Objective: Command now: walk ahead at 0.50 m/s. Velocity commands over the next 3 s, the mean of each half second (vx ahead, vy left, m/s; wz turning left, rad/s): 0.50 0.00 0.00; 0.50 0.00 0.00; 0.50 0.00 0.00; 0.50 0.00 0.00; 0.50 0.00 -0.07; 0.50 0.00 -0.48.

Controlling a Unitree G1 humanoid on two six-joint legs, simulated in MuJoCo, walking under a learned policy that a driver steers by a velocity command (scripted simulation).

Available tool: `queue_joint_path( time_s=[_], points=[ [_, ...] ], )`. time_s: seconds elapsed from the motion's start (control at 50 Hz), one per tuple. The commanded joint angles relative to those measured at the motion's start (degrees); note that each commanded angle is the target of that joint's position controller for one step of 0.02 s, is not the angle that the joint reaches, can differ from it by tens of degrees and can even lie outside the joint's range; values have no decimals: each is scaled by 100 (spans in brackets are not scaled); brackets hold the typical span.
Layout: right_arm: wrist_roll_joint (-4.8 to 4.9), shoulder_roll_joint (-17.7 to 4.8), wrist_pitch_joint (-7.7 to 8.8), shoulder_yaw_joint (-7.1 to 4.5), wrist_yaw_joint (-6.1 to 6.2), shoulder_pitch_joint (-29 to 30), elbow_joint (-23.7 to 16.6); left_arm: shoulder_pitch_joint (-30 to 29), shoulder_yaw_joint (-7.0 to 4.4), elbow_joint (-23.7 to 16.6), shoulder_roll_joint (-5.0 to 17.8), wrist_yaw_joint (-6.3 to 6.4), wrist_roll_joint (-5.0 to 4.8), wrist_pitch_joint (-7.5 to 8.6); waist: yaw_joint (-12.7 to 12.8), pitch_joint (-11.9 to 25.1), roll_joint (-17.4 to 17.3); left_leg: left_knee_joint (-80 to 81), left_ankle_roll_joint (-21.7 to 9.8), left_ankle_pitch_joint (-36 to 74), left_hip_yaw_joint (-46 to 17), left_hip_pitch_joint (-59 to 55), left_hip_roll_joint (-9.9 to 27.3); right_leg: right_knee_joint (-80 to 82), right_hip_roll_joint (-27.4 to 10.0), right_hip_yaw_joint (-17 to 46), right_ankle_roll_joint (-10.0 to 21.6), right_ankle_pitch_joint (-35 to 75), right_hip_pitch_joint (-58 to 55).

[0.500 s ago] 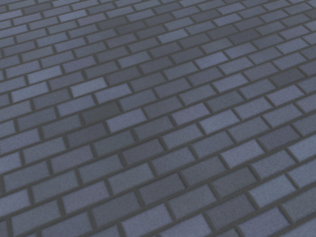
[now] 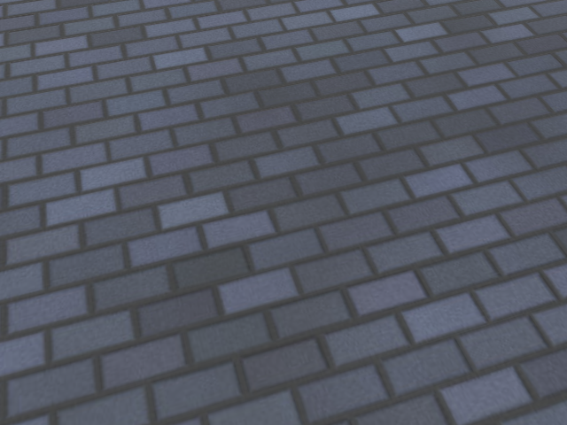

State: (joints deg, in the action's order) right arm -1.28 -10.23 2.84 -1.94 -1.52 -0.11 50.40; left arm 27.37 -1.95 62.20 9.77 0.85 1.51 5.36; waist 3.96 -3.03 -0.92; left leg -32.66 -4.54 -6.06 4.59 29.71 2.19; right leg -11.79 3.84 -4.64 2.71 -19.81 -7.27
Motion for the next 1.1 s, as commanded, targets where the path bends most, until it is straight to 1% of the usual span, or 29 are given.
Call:
queue_joint_path(
  time_s=[0.02,0.04,0.06,0.08,0.1,0.12,0.16,0.18,0.22,0.28,0.38,0.5,0.54,0.56,0.58,0.6,0.62,0.64,0.66,0.68,0.7,0.72,0.74,0.78,0.82,0.92,1.02,1.06,1.1],
  points=[
    [-21,-612,165,-224,102,-1150,101,11,-170,-113,916,37,-5,-1,-840,365,403,610,-339,-213,233,-1449,-445,-1747,-1507,358,609,5545,224],
    [-129,-903,225,-337,164,-2202,416,-49,-130,-204,823,19,-50,4,-1206,986,193,632,-573,-206,-293,-2988,25,-3049,-1268,205,489,4557,1162],
    [-265,-1579,239,-508,204,-2993,490,445,-6,-406,284,-57,-296,9,-1172,1920,-970,890,-1297,-797,-2866,-4922,1844,-5362,-455,-183,182,1616,3211],
    [-63,-1499,134,-503,145,-2738,487,374,-126,-345,641,-64,-191,5,-1078,2063,-862,1701,-1529,-967,-4348,-4792,2221,-6338,11,474,229,-987,4039],
    [50,-1258,108,-429,126,-2000,387,-187,-188,-491,774,-64,-105,-21,-791,1057,-400,1773,-1314,-1349,-3398,-3928,1955,-6484,-423,728,296,-498,4441],
    [62,-860,139,-318,98,-1555,305,-536,-172,-586,696,-98,-80,8,-668,511,-120,2026,-1134,-1135,-2744,-3086,1719,-6159,-636,728,300,-22,4367],
    [79,-447,210,-181,119,-1361,407,-522,-166,-560,480,-138,31,-103,-294,46,-156,2363,-673,-494,-1755,-2089,1153,-5497,-917,686,230,374,3817],
    [69,-445,251,-166,136,-1483,479,-372,-149,-513,368,-174,73,-179,-223,82,-309,2407,-682,-197,-1569,-1908,1111,-5366,-928,634,169,420,3592],
    [76,-554,333,-178,150,-1819,624,-527,-158,-578,352,-211,90,-271,-171,34,-227,2482,-747,399,-1297,-1903,1003,-5207,-952,528,66,604,3726],
    [70,-680,352,-179,155,-2131,714,-1293,-169,-856,447,-242,64,-329,-265,-161,-184,2673,-752,602,-1041,-2111,898,-4594,-1079,402,-85,1195,4344],
    [72,-653,339,-127,164,-2631,831,-2388,-91,-1230,369,-262,-16,-307,-538,-276,-226,2672,-651,1235,-733,-2551,763,-3136,-953,158,-171,1948,4448],
    [-10,-724,297,-136,254,-3066,1043,-3078,-77,-1534,467,-242,-23,-228,-691,-375,-284,2261,-685,2188,-677,-3631,1073,-2235,-726,42,100,1622,4451],
    [-31,-799,284,-159,284,-2904,1046,-2826,-113,-1503,529,-215,-28,-172,-497,-254,-324,1790,-587,3261,-560,-3745,1113,-1978,-528,-50,290,1182,3896],
    [-38,-857,276,-176,290,-2817,1044,-2397,-158,-1373,599,-178,-24,-142,-307,-26,-366,1273,-512,4048,-488,-3720,1077,-1864,-333,-134,399,982,3290],
    [-15,-882,251,-180,277,-2708,1035,-1554,-223,-1088,679,-133,-1,-93,62,392,-248,317,-413,4339,-328,-3549,907,-1491,-144,-239,531,1166,2298],
    [34,-794,253,-142,259,-2649,946,-514,-333,-778,958,-72,107,-34,429,1003,-51,-980,-300,3327,-184,-2616,679,-1454,-605,269,761,1210,766],
    [285,-251,259,-18,179,-3156,742,262,-508,-707,1641,-31,249,-21,378,1939,1111,-3302,2,394,185,-554,-129,-1224,-2425,2838,1489,652,-1188],
    [187,-594,257,-134,173,-3101,805,-4,-504,-711,1560,-93,50,-127,278,2107,1029,-4310,-45,-2367,-479,300,-632,-408,-2829,4372,1734,509,-1104],
    [95,-742,231,-199,175,-2535,658,-745,-433,-813,1321,-113,-72,-154,-5,1096,554,-4452,-111,-1878,-746,715,-191,-335,-2559,3417,1515,106,-236],
    [67,-663,263,-180,143,-2185,560,-1184,-320,-890,917,-139,-83,-124,-123,527,279,-4116,-116,-1406,-741,657,24,-77,-2326,2755,1331,299,612],
    [42,-544,237,-181,128,-2101,566,-1349,-249,-861,687,-139,-71,-85,-307,190,248,-3725,-104,-1158,-717,411,203,126,-2033,2209,1083,637,1198],
    [-46,-447,154,-173,102,-2194,582,-1372,-183,-781,503,-116,-98,-53,-496,47,314,-3437,-49,-1006,-701,108,311,271,-1756,1757,864,913,1622],
    [-89,-333,78,-155,64,-2350,630,-1252,-169,-708,505,-99,-87,-12,-568,83,475,-3299,14,-961,-649,-119,325,318,-1713,1570,872,1198,1804],
    [-110,-313,-13,-162,26,-2204,571,-920,-182,-563,619,-86,-94,73,-619,41,396,-3133,119,-788,-538,12,354,393,-1607,1297,941,1793,1806],
    [-98,-385,-60,-172,1,-1705,388,-732,-195,-508,749,-81,-89,99,-578,-93,349,-2757,226,-402,-448,442,454,542,-1540,1108,958,1922,1685],
    [-17,-358,-55,-111,-24,-525,-18,-238,-140,-396,717,-83,-97,83,-305,-250,380,-1282,374,454,-205,763,412,597,-1359,760,858,2523,1255],
    [3,-376,-11,-62,-12,224,-290,257,-127,-204,755,-26,-48,63,-71,-327,451,-345,217,544,-33,756,194,382,-1538,659,869,3178,409],
    [1,-442,29,-80,-5,319,-375,279,-144,-152,810,14,-13,40,-109,-355,464,-121,81,228,-42,711,128,165,-1683,663,861,3611,59],
    [3,-512,84,-120,25,26,-329,105,-166,-153,889,44,9,26,-319,-213,509,132,-112,-215,56,109,-85,-340,-1716,540,755,4742,-45]
  ],
)
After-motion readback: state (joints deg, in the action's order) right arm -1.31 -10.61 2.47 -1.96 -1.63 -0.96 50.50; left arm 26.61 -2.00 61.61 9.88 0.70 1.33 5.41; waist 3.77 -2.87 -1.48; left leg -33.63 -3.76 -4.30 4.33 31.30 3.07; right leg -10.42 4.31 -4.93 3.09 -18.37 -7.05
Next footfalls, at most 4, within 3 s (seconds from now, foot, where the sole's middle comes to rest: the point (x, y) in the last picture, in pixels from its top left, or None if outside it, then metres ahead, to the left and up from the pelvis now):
0.04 left None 0.19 0.09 -0.77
0.60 right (347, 415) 0.49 -0.08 -0.77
1.16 left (278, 293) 0.79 0.09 -0.77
1.72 right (347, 208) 1.10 -0.09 -0.77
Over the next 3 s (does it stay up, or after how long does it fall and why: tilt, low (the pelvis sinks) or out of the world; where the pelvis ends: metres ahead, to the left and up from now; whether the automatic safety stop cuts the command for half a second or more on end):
stays up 1.61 -0.05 0.00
